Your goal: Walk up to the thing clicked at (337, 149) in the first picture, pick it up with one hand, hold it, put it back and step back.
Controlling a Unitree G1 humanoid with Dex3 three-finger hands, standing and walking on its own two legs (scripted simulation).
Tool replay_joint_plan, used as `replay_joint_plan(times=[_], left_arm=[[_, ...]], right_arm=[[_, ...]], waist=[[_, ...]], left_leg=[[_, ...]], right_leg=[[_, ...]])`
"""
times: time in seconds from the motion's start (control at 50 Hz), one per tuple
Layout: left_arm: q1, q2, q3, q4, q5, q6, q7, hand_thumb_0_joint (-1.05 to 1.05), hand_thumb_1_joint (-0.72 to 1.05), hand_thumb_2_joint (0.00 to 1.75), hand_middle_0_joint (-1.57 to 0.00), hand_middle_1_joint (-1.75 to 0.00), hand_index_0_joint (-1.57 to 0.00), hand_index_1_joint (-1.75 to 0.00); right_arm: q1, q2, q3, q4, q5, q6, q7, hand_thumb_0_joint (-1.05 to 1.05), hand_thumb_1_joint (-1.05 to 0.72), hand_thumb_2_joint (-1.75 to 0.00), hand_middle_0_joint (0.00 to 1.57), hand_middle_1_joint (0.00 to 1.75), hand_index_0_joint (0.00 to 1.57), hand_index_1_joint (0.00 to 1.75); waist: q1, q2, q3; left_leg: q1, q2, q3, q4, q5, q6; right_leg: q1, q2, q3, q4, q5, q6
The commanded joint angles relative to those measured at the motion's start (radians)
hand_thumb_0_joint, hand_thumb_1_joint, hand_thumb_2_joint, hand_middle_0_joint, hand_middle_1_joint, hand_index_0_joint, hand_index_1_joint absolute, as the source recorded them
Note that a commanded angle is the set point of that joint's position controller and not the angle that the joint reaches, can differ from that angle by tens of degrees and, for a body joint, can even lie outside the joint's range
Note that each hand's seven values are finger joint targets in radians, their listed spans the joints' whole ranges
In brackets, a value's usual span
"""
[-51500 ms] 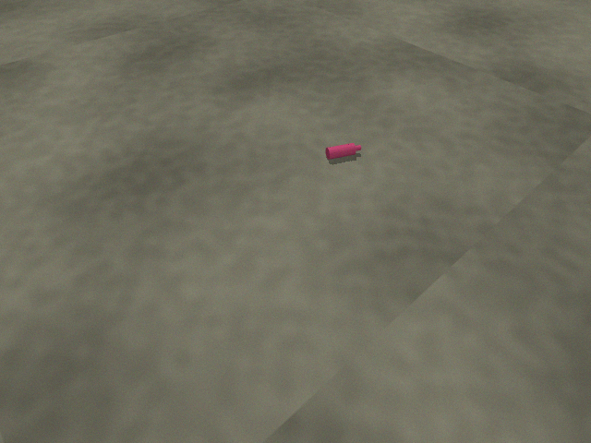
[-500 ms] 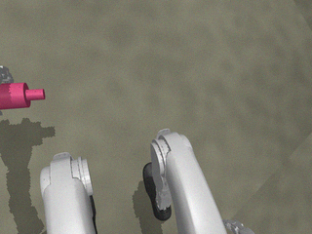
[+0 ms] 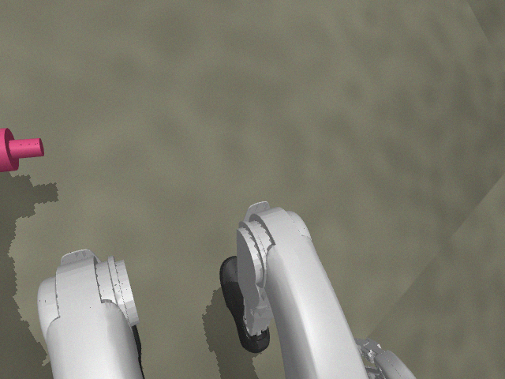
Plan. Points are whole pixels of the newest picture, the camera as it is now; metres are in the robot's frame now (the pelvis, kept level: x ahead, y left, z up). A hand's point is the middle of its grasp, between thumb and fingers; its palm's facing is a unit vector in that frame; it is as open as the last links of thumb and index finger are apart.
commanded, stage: lower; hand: left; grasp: from above
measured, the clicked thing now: out of the picture +0.48 +0.30 -0.24
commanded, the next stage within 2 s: rest in 0.06 s
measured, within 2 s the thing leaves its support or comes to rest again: rests again in 1.38 s
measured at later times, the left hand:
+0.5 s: hand out of the picture +0.48 +0.31 -0.25, palm faces -0.49 -0.06 -0.87, open 9.1 cm
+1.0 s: hand out of the picture +0.48 +0.30 -0.27, palm faces -0.48 -0.06 -0.88, open 9.2 cm
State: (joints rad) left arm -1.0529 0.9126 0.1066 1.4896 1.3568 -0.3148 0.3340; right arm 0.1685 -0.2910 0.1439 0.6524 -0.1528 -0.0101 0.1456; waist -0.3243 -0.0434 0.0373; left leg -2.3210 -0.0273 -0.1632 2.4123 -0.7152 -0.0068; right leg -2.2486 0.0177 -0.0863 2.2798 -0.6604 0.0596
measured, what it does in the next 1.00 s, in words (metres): stands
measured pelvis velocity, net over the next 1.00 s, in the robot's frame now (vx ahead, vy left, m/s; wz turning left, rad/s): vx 0.00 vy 0.01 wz -0.08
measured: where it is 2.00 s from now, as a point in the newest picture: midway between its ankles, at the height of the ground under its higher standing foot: (191, 346)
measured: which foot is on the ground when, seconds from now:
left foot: down 0.00-1.00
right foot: down 0.00-1.00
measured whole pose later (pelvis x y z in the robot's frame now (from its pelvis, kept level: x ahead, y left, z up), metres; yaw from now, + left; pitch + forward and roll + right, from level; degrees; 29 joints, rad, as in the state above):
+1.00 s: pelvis +0.00 +0.01 -0.03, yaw -5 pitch +30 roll -15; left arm -1.10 1.07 0.10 1.66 1.41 -0.32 0.51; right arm 0.13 -0.33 0.28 0.61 -0.21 -0.11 0.16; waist -0.40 -0.13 0.14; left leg -2.35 -0.02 -0.24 2.53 -0.73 0.01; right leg -2.26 0.05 -0.15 2.33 -0.64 0.07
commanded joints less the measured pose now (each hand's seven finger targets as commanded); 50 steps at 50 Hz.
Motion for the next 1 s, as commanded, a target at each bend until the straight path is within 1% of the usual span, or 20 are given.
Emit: replay_joint_plan(times=[0.0, 0.04, 0.12, 0.2, 0.3, 0.4, 0.42, 0.44, 0.48, 0.5, 0.52, 0.62, 0.64, 0.66, 0.72, 0.78, 0.82, 0.86, 0.94, 0.98], left_arm=[[-0.362, 0.336, 0.067, -0.201, -0.021, -0.027, 0.079, 0.0, 0.81, 0.67, -1.11, -0.62, -1.14, -0.59], [-0.383, 0.334, 0.065, -0.205, -0.008, -0.039, 0.09, 0.0, 0.83, 0.66, -1.12, -0.61, -1.14, -0.58], [-0.38, 0.378, 0.085, -0.198, 0.009, -0.042, 0.126, 0.0, 0.85, 0.65, -1.12, -0.62, -1.15, -0.59], [-0.375, 0.357, 0.061, -0.142, 0.017, -0.033, 0.157, 0.0, 0.79, 0.6, -1.05, -0.58, -1.1, -0.54], [-0.369, 0.354, 0.034, -0.068, 0.028, -0.01, 0.173, 0.0, 0.72, 0.58, -1.02, -0.56, -1.05, -0.52], [-0.363, 0.376, 0.039, -0.045, 0.018, 0.008, 0.181, 0.0, 0.75, 0.54, -1.02, -0.58, -1.07, -0.52], [-0.354, 0.376, 0.038, -0.039, 0.013, 0.011, 0.18, 0.0, 0.73, 0.56, -1.01, -0.58, -1.05, -0.53], [-0.359, 0.364, 0.031, -0.04, 0.013, 0.013, 0.174, 0.0, 0.72, 0.54, -1.0, -0.57, -1.05, -0.52], [-0.371, 0.404, 0.046, -0.065, 0.009, 0.009, 0.178, 0.0, 0.72, 0.54, -1.0, -0.57, -1.05, -0.52], [-0.355, 0.398, 0.038, -0.057, 0.009, 0.011, 0.178, 0.0, 0.72, 0.52, -1.01, -0.56, -1.05, -0.51], [-0.353, 0.394, 0.04, -0.057, 0.013, 0.011, 0.177, 0.0, 0.74, 0.55, -1.02, -0.58, -1.06, -0.53], [-0.358, 0.429, 0.052, -0.082, 0.019, -0.005, 0.183, 0.0, 0.77, 0.58, -1.03, -0.59, -1.08, -0.54], [-0.361, 0.41, 0.043, -0.07, 0.021, -0.006, 0.183, 0.0, 0.78, 0.59, -1.04, -0.59, -1.09, -0.55], [-0.368, 0.42, 0.042, -0.093, 0.017, -0.009, 0.191, 0.0, 0.77, 0.58, -1.04, -0.58, -1.08, -0.54], [-0.352, 0.431, 0.049, -0.073, 0.021, -0.01, 0.206, 0.0, 0.78, 0.6, -1.04, -0.59, -1.08, -0.55], [-0.348, 0.417, 0.025, -0.039, 0.022, -0.011, 0.217, 0.0, 0.74, 0.6, -1.02, -0.58, -1.06, -0.54], [-0.348, 0.405, 0.019, -0.012, 0.028, -0.007, 0.224, 0.0, 0.74, 0.59, -1.0, -0.6, -1.05, -0.55], [-0.341, 0.416, 0.018, 0.004, 0.024, 0.0, 0.228, 0.0, 0.71, 0.61, -1.0, -0.59, -1.04, -0.55], [-0.342, 0.404, 0.005, 0.027, 0.026, 0.012, 0.232, 0.0, 0.72, 0.57, -0.99, -0.6, -1.03, -0.55], [-0.346, 0.415, 0.004, 0.028, 0.025, 0.012, 0.231, 0.0, 0.71, 0.59, -0.98, -0.62, -1.02, -0.57]], right_arm=[[0.245, -0.299, -0.088, 0.005, -0.012, 0.001, -0.012, 0.0, -0.91, -0.9, 0.2, 0.3, 0.2, 0.3], [0.239, -0.307, -0.086, 0.005, -0.02, -0.001, -0.014, 0.0, -0.91, -0.9, 0.2, 0.3, 0.2, 0.3], [0.224, -0.311, -0.077, 0.004, -0.026, -0.009, -0.015, 0.0, -0.91, -0.9, 0.2, 0.3, 0.2, 0.3], [0.21, -0.303, -0.064, 0.015, -0.027, -0.014, -0.014, 0.0, -0.9, -0.89, 0.2, 0.3, 0.2, 0.3], [0.203, -0.317, -0.046, 0.018, -0.025, -0.036, -0.014, 0.0, -0.9, -0.89, 0.2, 0.3, 0.2, 0.3], [0.211, -0.324, -0.029, 0.011, -0.028, -0.052, -0.01, 0.0, -0.9, -0.89, 0.2, 0.3, 0.2, 0.3], [0.204, -0.331, -0.026, 0.01, -0.028, -0.054, -0.011, 0.0, -0.9, -0.9, 0.2, 0.3, 0.2, 0.3], [0.207, -0.334, -0.027, 0.01, -0.028, -0.058, -0.01, 0.0, -0.9, -0.89, 0.2, 0.3, 0.2, 0.3], [0.2, -0.346, -0.019, -0.007, -0.033, -0.06, -0.012, 0.0, -0.9, -0.9, 0.2, 0.3, 0.2, 0.3], [0.196, -0.339, -0.017, -0.008, -0.029, -0.061, -0.012, 0.0, -0.9, -0.9, 0.2, 0.3, 0.2, 0.3], [0.203, -0.342, -0.016, -0.005, -0.033, -0.064, -0.011, 0.0, -0.9, -0.89, 0.2, 0.3, 0.2, 0.3], [0.181, -0.362, -0.006, -0.031, -0.04, -0.068, -0.009, 0.0, -0.9, -0.9, 0.2, 0.3, 0.2, 0.3], [0.192, -0.368, -0.007, -0.025, -0.045, -0.07, -0.009, 0.0, -0.9, -0.9, 0.2, 0.3, 0.2, 0.3], [0.181, -0.355, 0.002, -0.017, -0.041, -0.07, -0.009, 0.0, -0.9, -0.9, 0.2, 0.3, 0.2, 0.3], [0.185, -0.363, 0.01, -0.023, -0.049, -0.076, -0.007, 0.0, -0.9, -0.9, 0.2, 0.3, 0.2, 0.3], [0.171, -0.359, 0.018, -0.017, -0.048, -0.083, -0.004, 0.0, -0.9, -0.9, 0.2, 0.3, 0.2, 0.3], [0.188, -0.371, 0.018, -0.009, -0.052, -0.089, -0.001, 0.0, -0.9, -0.9, 0.2, 0.3, 0.2, 0.3], [0.173, -0.367, 0.025, -0.015, -0.05, -0.094, 0.0, 0.0, -0.9, -0.9, 0.2, 0.3, 0.2, 0.3], [0.18, -0.377, 0.029, -0.018, -0.053, -0.104, 0.004, 0.0, -0.9, -0.9, 0.2, 0.3, 0.2, 0.3], [0.162, -0.384, 0.03, -0.027, -0.05, -0.107, 0.004, 0.0, -0.9, -0.9, 0.2, 0.3, 0.2, 0.3]], waist=[[-0.008, 0.479, -0.75], [-0.03, 0.491, -0.737], [-0.023, 0.52, -0.731], [-0.034, 0.512, -0.727], [-0.054, 0.492, -0.674], [-0.065, 0.475, -0.673], [-0.057, 0.476, -0.657], [-0.073, 0.479, -0.646], [-0.072, 0.494, -0.669], [-0.06, 0.502, -0.663], [-0.073, 0.508, -0.658], [-0.079, 0.559, -0.656], [-0.096, 0.54, -0.627], [-0.073, 0.565, -0.637], [-0.089, 0.535, -0.614], [-0.092, 0.53, -0.61], [-0.113, 0.522, -0.567], [-0.102, 0.504, -0.579], [-0.122, 0.511, -0.542], [-0.117, 0.522, -0.538]], left_leg=[[0.627, 0.018, 0.082, -0.229, 0.327, 0.013], [0.627, 0.02, 0.079, -0.207, 0.325, 0.011], [0.607, 0.022, 0.085, -0.205, 0.31, 0.012], [0.577, 0.026, 0.079, -0.208, 0.264, 0.019], [0.566, 0.029, 0.065, -0.185, 0.292, 0.018], [0.536, 0.033, 0.062, -0.171, 0.318, 0.021], [0.538, 0.033, 0.063, -0.166, 0.316, 0.021], [0.549, 0.035, 0.059, -0.159, 0.32, 0.017], [0.542, 0.034, 0.055, -0.162, 0.32, 0.014], [0.553, 0.036, 0.053, -0.164, 0.318, 0.014], [0.568, 0.038, 0.051, -0.161, 0.327, 0.011], [0.6, 0.043, 0.026, -0.168, 0.34, -0.002], [0.592, 0.044, 0.024, -0.157, 0.333, -0.001], [0.597, 0.043, 0.029, -0.172, 0.324, -0.001], [0.569, 0.045, 0.031, -0.156, 0.322, 0.005], [0.569, 0.049, 0.026, -0.153, 0.313, 0.011], [0.541, 0.047, 0.024, -0.146, 0.315, 0.008], [0.529, 0.047, 0.025, -0.147, 0.293, 0.013], [0.529, 0.05, 0.015, -0.154, 0.281, 0.008], [0.533, 0.052, 0.006, -0.16, 0.28, 0.002]], right_leg=[[0.345, 0.022, -0.088, -0.178, 0.274, -0.096], [0.324, 0.024, -0.096, -0.172, 0.269, -0.101], [0.337, 0.028, -0.099, -0.162, 0.267, -0.098], [0.33, 0.037, -0.108, -0.15, 0.251, -0.091], [0.305, 0.042, -0.121, -0.135, 0.271, -0.095], [0.366, 0.047, -0.124, -0.132, 0.306, -0.089], [0.354, 0.047, -0.124, -0.135, 0.303, -0.092], [0.332, 0.047, -0.128, -0.131, 0.297, -0.095], [0.365, 0.047, -0.135, -0.133, 0.301, -0.094], [0.357, 0.049, -0.132, -0.126, 0.297, -0.096], [0.347, 0.047, -0.137, -0.124, 0.301, -0.095], [0.327, 0.047, -0.153, -0.107, 0.3, -0.1], [0.311, 0.043, -0.152, -0.107, 0.296, -0.099], [0.324, 0.049, -0.151, -0.112, 0.291, -0.099], [0.339, 0.052, -0.157, -0.115, 0.301, -0.093], [0.337, 0.059, -0.157, -0.117, 0.299, -0.091], [0.327, 0.054, -0.161, -0.112, 0.307, -0.09], [0.336, 0.061, -0.162, -0.117, 0.295, -0.09], [0.318, 0.056, -0.168, -0.109, 0.288, -0.088], [0.303, 0.057, -0.173, -0.107, 0.28, -0.092]])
